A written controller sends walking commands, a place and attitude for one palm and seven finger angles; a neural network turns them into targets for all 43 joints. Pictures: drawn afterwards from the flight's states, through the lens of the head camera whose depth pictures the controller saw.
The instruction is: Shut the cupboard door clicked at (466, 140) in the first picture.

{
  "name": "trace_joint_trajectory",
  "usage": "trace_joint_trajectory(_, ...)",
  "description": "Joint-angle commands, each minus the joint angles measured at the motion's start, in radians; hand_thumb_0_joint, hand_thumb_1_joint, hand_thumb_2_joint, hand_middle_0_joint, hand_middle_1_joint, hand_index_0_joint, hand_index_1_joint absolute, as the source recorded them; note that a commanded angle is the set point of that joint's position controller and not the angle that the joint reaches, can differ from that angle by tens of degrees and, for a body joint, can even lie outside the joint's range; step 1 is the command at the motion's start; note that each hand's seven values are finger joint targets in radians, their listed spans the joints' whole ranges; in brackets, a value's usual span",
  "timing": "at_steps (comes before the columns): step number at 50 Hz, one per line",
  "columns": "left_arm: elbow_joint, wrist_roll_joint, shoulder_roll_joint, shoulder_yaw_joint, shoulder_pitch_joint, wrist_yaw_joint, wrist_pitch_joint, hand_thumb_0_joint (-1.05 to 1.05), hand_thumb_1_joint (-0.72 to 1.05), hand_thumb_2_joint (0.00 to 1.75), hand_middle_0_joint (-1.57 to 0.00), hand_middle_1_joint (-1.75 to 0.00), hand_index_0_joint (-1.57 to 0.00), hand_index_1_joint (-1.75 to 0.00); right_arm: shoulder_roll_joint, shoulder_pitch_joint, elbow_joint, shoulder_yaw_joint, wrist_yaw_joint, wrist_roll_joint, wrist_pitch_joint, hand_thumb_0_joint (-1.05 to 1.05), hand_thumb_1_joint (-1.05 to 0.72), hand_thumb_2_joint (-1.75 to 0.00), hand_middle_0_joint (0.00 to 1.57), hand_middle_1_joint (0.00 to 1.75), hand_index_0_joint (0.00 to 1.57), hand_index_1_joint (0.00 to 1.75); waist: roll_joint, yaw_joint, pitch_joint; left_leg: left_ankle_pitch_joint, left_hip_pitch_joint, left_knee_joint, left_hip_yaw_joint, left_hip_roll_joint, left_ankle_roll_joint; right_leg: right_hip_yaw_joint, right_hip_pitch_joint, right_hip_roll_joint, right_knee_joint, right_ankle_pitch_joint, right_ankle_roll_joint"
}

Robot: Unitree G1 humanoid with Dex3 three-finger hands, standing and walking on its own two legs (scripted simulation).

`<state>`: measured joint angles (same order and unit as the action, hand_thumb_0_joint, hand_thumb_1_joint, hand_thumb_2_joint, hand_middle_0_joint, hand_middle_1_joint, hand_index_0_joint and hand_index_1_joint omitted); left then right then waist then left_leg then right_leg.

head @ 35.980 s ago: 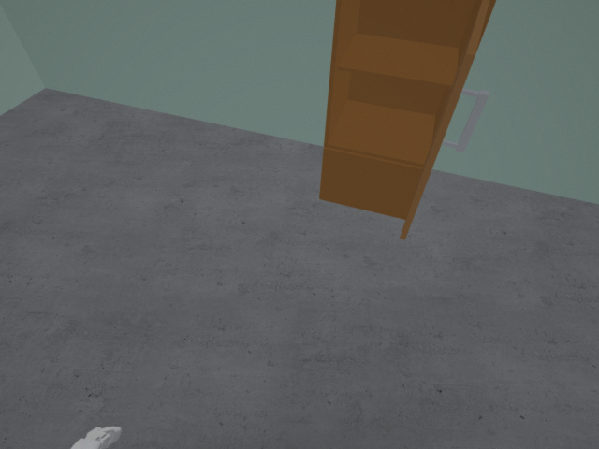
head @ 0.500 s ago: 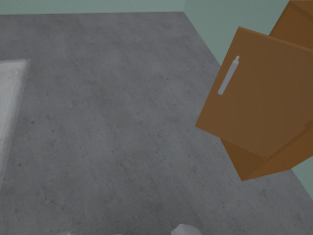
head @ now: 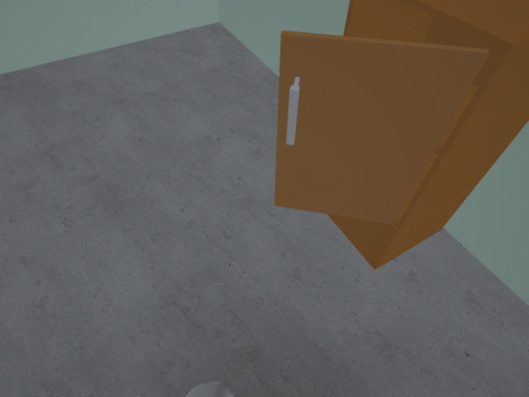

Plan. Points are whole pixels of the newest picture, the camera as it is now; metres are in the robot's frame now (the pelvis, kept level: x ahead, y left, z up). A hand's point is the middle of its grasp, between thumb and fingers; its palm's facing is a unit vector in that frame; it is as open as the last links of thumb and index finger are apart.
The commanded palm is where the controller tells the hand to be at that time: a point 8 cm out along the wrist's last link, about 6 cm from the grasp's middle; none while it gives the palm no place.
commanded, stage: turn to face it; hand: left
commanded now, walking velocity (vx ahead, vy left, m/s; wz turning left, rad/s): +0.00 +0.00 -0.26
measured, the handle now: (293, 112) +0.72 -0.04 -0.01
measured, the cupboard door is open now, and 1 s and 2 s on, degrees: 49 49 49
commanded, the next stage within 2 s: take the last steps up to it in 0.14 s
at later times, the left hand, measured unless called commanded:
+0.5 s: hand out of the picture +0.14 +0.18 -0.17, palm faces -0.18 -0.96 -0.20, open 7.4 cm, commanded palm none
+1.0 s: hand (205, 336) +0.25 +0.13 -0.18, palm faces -0.21 -0.97 -0.14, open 7.4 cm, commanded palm none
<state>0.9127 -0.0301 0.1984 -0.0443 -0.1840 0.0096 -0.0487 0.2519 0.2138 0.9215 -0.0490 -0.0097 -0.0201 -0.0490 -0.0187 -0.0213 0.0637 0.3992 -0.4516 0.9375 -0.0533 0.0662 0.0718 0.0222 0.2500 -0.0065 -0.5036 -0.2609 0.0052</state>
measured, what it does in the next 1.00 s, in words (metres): walks ahead: left foot, then right foot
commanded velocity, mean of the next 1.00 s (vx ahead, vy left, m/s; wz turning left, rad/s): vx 0.20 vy -0.09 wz -0.14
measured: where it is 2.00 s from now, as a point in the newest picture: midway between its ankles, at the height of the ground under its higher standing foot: outside the picture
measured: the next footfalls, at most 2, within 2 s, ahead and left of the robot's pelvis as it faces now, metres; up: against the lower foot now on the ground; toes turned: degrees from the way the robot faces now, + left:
left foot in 0.10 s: +0.06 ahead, +0.13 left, +0.00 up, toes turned +2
right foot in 0.48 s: +0.02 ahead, -0.12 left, +0.00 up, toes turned -13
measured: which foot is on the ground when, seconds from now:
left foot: up 0.00-0.08, down 0.10-0.48, up 0.50-0.78, down 0.80-1.00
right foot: down 0.00-0.10, up 0.12-0.46, down 0.48-0.82, up 0.84-1.00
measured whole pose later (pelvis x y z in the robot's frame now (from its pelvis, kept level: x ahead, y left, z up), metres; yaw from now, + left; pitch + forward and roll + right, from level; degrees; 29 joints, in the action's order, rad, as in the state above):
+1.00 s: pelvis +0.17 -0.04 +0.00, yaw -13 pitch +0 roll -1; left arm 1.04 -0.03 0.20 -0.06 -0.22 0.03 -0.03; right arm 0.15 0.28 1.01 -0.01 -0.03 -0.04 0.05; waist 0.04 -0.01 0.08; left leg 0.25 -0.24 0.50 -0.16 0.08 -0.01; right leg -0.02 0.45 0.04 -1.05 -0.36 0.01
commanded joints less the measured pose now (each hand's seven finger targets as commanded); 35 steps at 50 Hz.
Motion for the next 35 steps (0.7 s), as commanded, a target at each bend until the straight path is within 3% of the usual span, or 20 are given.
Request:
trace_joint_trajectory(1, -0.059, 0.001, 0.215, -0.065, 0.007, -0.018, 0.023, 0.0, 0.9, 0.9, -0.2, -0.3, -0.2, -0.3, 0.052, 0.03, -0.054, -0.012, -0.012, 0.009, 0.031, 0.0, -0.9, -0.9, 0.2, 0.3, 0.2, 0.3, 0.168, 0.015, -0.073, -0.026, 0.092, -0.256, 0.005, -0.022, -0.012, 0.257, -0.03, 0.225, 0.141, 0.215, 0.173)
trace_joint_trajectory(3, -0.059, 0.014, 0.195, -0.062, 0.026, -0.017, 0.016, 0.0, 0.9, 0.9, -0.2, -0.3, -0.2, -0.3, 0.056, 0.112, -0.023, -0.008, -0.02, 0.008, 0.042, 0.0, -0.9, -0.9, 0.2, 0.3, 0.2, 0.3, 0.133, -0.023, -0.083, -0.197, 0.277, -0.479, 0.003, -0.028, -0.023, 0.227, 0.07, 0.171, 0.072, 0.161, 0.108)
trace_joint_trajectory(4, -0.068, 0.018, 0.147, -0.053, 0.009, -0.014, 0.01, 0.0, 0.9, 0.9, -0.2, -0.3, -0.2, -0.3, 0.111, 0.131, -0.017, -0.013, -0.023, 0.002, 0.054, 0.0, -0.9, -0.9, 0.2, 0.3, 0.2, 0.3, -0.015, -0.021, -0.101, -0.226, 0.355, -0.578, 0.132, 0.085, -0.063, 0.162, 0.153, 0.082, -0.03, 0.053, 0.055)
trace_joint_trajectory(5, -0.077, 0.025, 0.095, -0.044, -0.022, -0.008, 0.005, 0.0, 0.9, 0.9, -0.2, -0.3, -0.2, -0.3, 0.193, 0.128, -0.027, -0.026, -0.028, -0.009, 0.055, 0.0, -0.9, -0.9, 0.2, 0.3, 0.2, 0.3, -0.234, -0.008, -0.086, -0.264, 0.342, -0.646, 0.346, 0.282, -0.161, 0.041, 0.216, -0.028, -0.181, -0.168, 0.001)
trace_joint_trajectory(6, -0.087, 0.016, 0.112, -0.04, 0.011, -0.007, 0.003, 0.0, 0.9, 0.9, -0.2, -0.3, -0.2, -0.3, 0.204, 0.13, -0.032, -0.027, -0.036, -0.012, 0.055, 0.0, -0.9, -0.9, 0.2, 0.3, 0.2, 0.3, -0.256, -0.021, -0.063, -0.336, 0.291, -0.681, 0.432, 0.366, -0.233, 0.012, 0.238, -0.027, -0.362, -0.316, -0.015)
trace_joint_trajectory(8, -0.058, 0.01, 0.119, -0.052, 0.016, -0.002, 0.0, 0.0, 0.9, 0.9, -0.2, -0.3, -0.2, -0.3, 0.154, 0.087, -0.029, -0.012, -0.044, -0.016, 0.06, 0.0, -0.9, -0.9, 0.2, 0.3, 0.2, 0.3, -0.179, 0.005, -0.067, -0.509, 0.269, -0.648, 0.312, 0.311, -0.235, 0.051, 0.238, 0.007, -0.562, -0.262, -0.024)
trace_joint_trajectory(10, -0.034, 0.012, 0.097, -0.048, -0.004, 0.004, -0.002, 0.0, 0.9, 0.9, -0.2, -0.3, -0.2, -0.3, 0.123, 0.043, -0.034, -0.004, -0.045, -0.014, 0.06, 0.0, -0.9, -0.9, 0.2, 0.3, 0.2, 0.3, -0.157, 0.025, -0.079, -0.624, 0.309, -0.607, 0.153, 0.241, -0.215, 0.019, 0.23, 0.016, -0.555, -0.21, -0.038)
trace_joint_trajectory(12, -0.028, 0.015, 0.079, -0.039, 0.009, 0.005, -0.002, 0.0, 0.9, 0.9, -0.2, -0.3, -0.2, -0.3, 0.114, 0.062, -0.017, -0.005, -0.046, -0.012, 0.059, 0.0, -0.9, -0.9, 0.2, 0.3, 0.2, 0.3, -0.135, 0.012, -0.105, -0.713, 0.357, -0.579, 0.108, 0.229, -0.218, -0.01, 0.198, 0.017, -0.457, -0.205, -0.041)
trace_joint_trajectory(18, -0.037, 0.004, 0.069, -0.03, 0.083, 0.032, 0.003, 0.0, 0.9, 0.9, -0.2, -0.3, -0.2, -0.3, 0.163, 0.139, 0.04, -0.034, -0.032, -0.022, 0.055, 0.0, -0.9, -0.9, 0.2, 0.3, 0.2, 0.3, -0.16, -0.045, -0.055, -0.125, 0.33, -0.671, 0.171, 0.286, -0.211, -0.08, 0.146, 0.008, -0.244, -0.218, -0.011)
trace_joint_trajectory(20, -0.026, 0.003, 0.07, -0.034, 0.053, 0.04, 0.009, 0.0, 0.9, 0.9, -0.2, -0.3, -0.2, -0.3, 0.172, 0.12, 0.044, -0.04, -0.029, -0.021, 0.057, 0.0, -0.9, -0.9, 0.2, 0.3, 0.2, 0.3, -0.152, -0.027, -0.054, -0.013, 0.294, -0.662, 0.159, 0.281, -0.195, -0.096, 0.076, 0.002, -0.124, -0.173, -0.001)
trace_joint_trajectory(22, 0.012, 0.002, 0.085, -0.041, -0.034, 0.041, 0.023, 0.0, 0.9, 0.9, -0.2, -0.3, -0.2, -0.3, 0.159, 0.104, 0.053, -0.038, -0.025, -0.014, 0.061, 0.0, -0.9, -0.9, 0.2, 0.3, 0.2, 0.3, -0.085, 0.02, -0.07, -0.018, 0.208, -0.555, 0.084, 0.224, -0.147, -0.114, -0.115, -0.017, 0.103, -0.033, 0.015)
trace_joint_trajectory(23, 0.035, 0.001, 0.128, -0.052, -0.104, 0.033, 0.033, 0.0, 0.9, 0.9, -0.2, -0.3, -0.2, -0.3, 0.126, 0.086, 0.045, -0.034, -0.021, -0.007, 0.064, 0.0, -0.9, -0.9, 0.2, 0.3, 0.2, 0.3, 0.025, 0.054, -0.08, 0.017, 0.077, -0.433, 0.007, 0.163, -0.11, -0.019, -0.272, 0.054, 0.195, -0.081, 0.049)
trace_joint_trajectory(24, 0.065, -0.005, 0.215, -0.067, -0.181, 0.017, 0.043, 0.0, 0.9, 0.9, -0.2, -0.3, -0.2, -0.3, 0.055, 0.047, 0.011, -0.015, -0.015, 0.004, 0.069, 0.0, -0.9, -0.9, 0.2, 0.3, 0.2, 0.3, 0.266, 0.09, -0.068, 0.14, -0.142, -0.204, -0.134, 0.022, -0.053, 0.284, -0.395, 0.263, 0.296, -0.188, 0.152)
trace_joint_trajectory(25, 0.07, 0.004, 0.251, -0.071, -0.228, 0.009, 0.039, 0.0, 0.9, 0.9, -0.2, -0.3, -0.2, -0.3, 0.065, -0.071, -0.039, -0.011, -0.009, -0.004, 0.066, 0.0, -0.9, -0.9, 0.2, 0.3, 0.2, 0.3, 0.243, 0.138, -0.002, 0.259, -0.258, 0.0, -0.068, -0.014, -0.047, 0.411, -0.33, 0.362, 0.346, -0.227, 0.247)
trace_joint_trajectory(26, 0.081, 0.005, 0.211, -0.068, -0.219, -0.007, 0.047, 0.0, 0.9, 0.9, -0.2, -0.3, -0.2, -0.3, 0.068, -0.092, -0.038, -0.016, -0.011, -0.004, 0.061, 0.0, -0.9, -0.9, 0.2, 0.3, 0.2, 0.3, 0.242, 0.116, 0.023, 0.19, -0.302, 0.104, -0.002, 0.011, -0.052, 0.434, -0.297, 0.353, 0.349, -0.23, 0.277)
trace_joint_trajectory(27, 0.07, 0.003, 0.192, -0.061, -0.176, -0.01, 0.05, 0.0, 0.9, 0.9, -0.2, -0.3, -0.2, -0.3, 0.075, -0.089, -0.028, -0.02, -0.01, -0.004, 0.064, 0.0, -0.9, -0.9, 0.2, 0.3, 0.2, 0.3, 0.247, 0.096, 0.081, 0.148, -0.331, 0.149, 0.02, 0.034, -0.05, 0.413, -0.254, 0.341, 0.353, -0.227, 0.29)
trace_joint_trajectory(28, 0.063, 0.002, 0.153, -0.049, -0.137, -0.012, 0.056, 0.0, 0.9, 0.9, -0.2, -0.3, -0.2, -0.3, 0.075, -0.075, -0.017, -0.022, -0.003, -0.01, 0.066, 0.0, -0.9, -0.9, 0.2, 0.3, 0.2, 0.3, 0.201, 0.064, 0.097, 0.092, -0.305, 0.153, 0.03, 0.046, -0.048, 0.324, -0.209, 0.308, 0.338, -0.17, 0.272)
trace_joint_trajectory(30, 0.053, 0.002, 0.137, -0.04, -0.085, -0.013, 0.073, 0.0, 0.9, 0.9, -0.2, -0.3, -0.2, -0.3, 0.046, -0.021, 0.004, -0.02, 0.008, -0.013, 0.062, 0.0, -0.9, -0.9, 0.2, 0.3, 0.2, 0.3, 0.145, 0.01, 0.069, 0.008, -0.212, 0.104, 0.005, 0.046, -0.035, 0.179, -0.148, 0.253, 0.319, -0.024, 0.237)
trace_joint_trajectory(32, 0.067, 0.003, 0.135, -0.036, -0.088, -0.013, 0.084, 0.0, 0.9, 0.9, -0.2, -0.3, -0.2, -0.3, 0.021, -0.006, 0.006, -0.013, 0.016, -0.012, 0.064, 0.0, -0.9, -0.9, 0.2, 0.3, 0.2, 0.3, 0.127, 0.001, 0.042, -0.046, -0.141, -0.006, -0.023, 0.041, -0.033, 0.111, -0.134, 0.224, 0.307, 0.088, 0.218)
trace_joint_trajectory(35, 0.095, 0.002, 0.139, -0.036, -0.106, -0.011, 0.086, 0.0, 0.9, 0.9, -0.2, -0.3, -0.2, -0.3, 0.012, -0.014, -0.003, -0.008, 0.016, -0.009, 0.073, 0.0, -0.9, -0.9, 0.2, 0.3, 0.2, 0.3, 0.138, 0.0, 0.032, -0.082, -0.05, -0.185, -0.049, 0.023, -0.043, 0.098, -0.141, 0.211, 0.266, 0.173, 0.204)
